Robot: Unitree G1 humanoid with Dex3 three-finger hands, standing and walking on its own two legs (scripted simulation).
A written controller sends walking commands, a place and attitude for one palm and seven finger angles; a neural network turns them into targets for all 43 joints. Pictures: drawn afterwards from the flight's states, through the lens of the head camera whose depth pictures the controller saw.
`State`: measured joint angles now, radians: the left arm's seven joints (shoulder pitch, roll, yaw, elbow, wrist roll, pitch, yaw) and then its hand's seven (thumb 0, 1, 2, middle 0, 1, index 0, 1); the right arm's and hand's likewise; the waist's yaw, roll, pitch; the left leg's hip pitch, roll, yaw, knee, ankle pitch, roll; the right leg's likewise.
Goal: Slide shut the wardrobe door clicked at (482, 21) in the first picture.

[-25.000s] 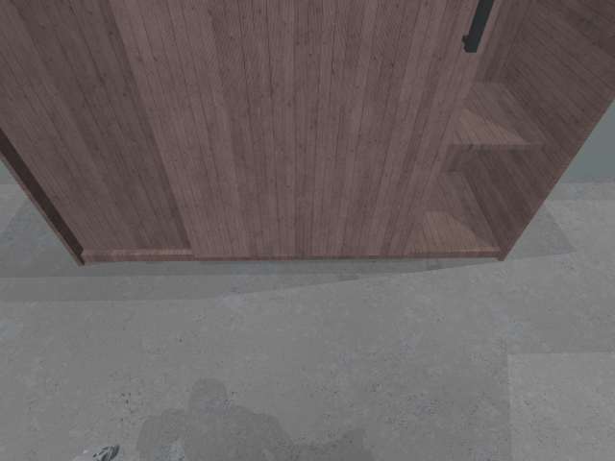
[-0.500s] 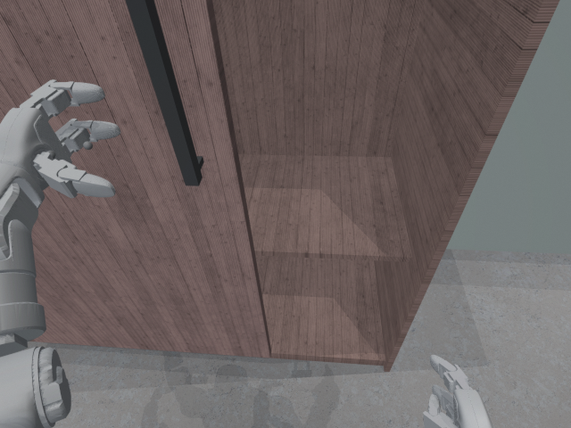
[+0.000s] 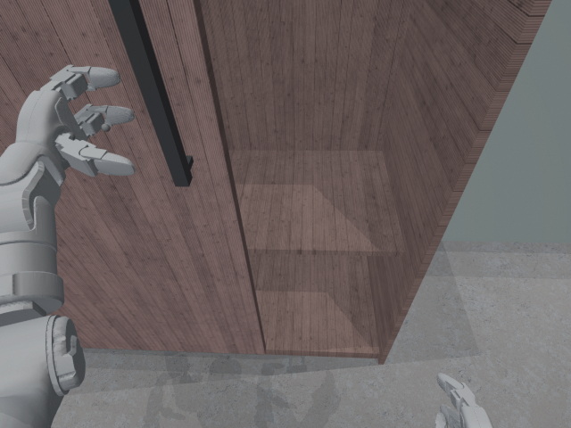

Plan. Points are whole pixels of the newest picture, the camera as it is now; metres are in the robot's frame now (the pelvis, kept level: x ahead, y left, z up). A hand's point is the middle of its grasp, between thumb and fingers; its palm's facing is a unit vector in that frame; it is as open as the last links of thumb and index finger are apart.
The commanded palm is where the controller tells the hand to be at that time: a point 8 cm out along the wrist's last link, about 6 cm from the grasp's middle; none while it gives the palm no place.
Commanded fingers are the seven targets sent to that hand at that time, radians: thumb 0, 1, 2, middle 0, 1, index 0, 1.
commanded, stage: move the hooked fingers beside the handle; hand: left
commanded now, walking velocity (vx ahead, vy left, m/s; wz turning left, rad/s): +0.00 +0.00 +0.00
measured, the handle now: (161, 91) +0.48 +0.19 +0.26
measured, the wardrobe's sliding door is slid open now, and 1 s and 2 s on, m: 0.39 0.39 0.39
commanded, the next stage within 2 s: feel for the door with the fingertips in 0.92 s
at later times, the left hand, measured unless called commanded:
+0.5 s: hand (103, 128) +0.41 +0.25 +0.24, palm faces +0.07 -1.00 -0.04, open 13.9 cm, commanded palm +0.38 +0.30 +0.24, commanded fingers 0.00 -0.50 0.30 -0.30 -1.20 -0.30 -1.20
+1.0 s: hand (106, 127) +0.41 +0.25 +0.24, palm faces +0.07 -1.00 -0.04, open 13.9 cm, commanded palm +0.39 +0.30 +0.24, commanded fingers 0.00 -0.50 0.30 -0.30 -1.20 -0.30 -1.20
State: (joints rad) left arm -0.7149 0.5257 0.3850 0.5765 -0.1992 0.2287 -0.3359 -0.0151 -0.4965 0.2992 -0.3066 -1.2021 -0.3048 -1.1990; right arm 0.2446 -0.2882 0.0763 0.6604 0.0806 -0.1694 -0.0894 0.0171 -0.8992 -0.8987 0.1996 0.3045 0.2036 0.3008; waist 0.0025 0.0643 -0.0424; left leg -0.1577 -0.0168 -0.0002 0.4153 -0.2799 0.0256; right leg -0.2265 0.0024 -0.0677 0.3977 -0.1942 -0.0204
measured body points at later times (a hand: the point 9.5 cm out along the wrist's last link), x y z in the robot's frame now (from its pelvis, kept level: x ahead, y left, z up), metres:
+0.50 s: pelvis +0.01 +0.00 +0.00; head +0.00 -0.02 +0.45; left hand +0.40 +0.31 +0.25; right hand +0.13 -0.26 -0.10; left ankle -0.04 +0.10 -0.74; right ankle +0.01 -0.11 -0.74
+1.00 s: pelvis +0.00 +0.01 +0.00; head +0.00 -0.01 +0.45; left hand +0.40 +0.31 +0.25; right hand +0.14 -0.24 -0.10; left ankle -0.04 +0.10 -0.74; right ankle +0.01 -0.11 -0.74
